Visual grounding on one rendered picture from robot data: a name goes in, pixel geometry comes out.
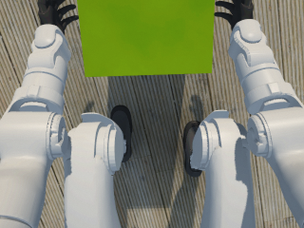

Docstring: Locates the left robot foot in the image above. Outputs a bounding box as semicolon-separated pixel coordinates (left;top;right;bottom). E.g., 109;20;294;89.
110;104;133;162

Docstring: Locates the right robot upper arm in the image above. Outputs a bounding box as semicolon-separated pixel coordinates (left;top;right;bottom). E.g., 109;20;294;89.
246;106;304;228

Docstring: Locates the carton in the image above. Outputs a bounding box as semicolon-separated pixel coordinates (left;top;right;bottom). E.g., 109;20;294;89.
77;0;215;77

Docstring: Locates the robot left hand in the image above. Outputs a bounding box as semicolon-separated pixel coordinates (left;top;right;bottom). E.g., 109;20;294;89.
37;0;79;35

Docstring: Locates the right robot forearm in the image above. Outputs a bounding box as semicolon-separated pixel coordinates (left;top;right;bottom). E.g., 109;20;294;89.
228;19;304;115

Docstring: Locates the left robot upper arm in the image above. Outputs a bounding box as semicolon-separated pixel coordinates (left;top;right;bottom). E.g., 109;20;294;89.
0;111;68;228

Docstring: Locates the left robot forearm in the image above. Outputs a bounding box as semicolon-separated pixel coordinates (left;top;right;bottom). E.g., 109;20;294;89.
0;24;71;123

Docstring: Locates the robot right hand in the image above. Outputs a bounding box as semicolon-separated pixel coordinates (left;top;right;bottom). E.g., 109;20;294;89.
214;0;254;31

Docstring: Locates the robot right thigh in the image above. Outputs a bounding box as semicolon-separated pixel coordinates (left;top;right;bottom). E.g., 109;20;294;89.
195;118;256;228

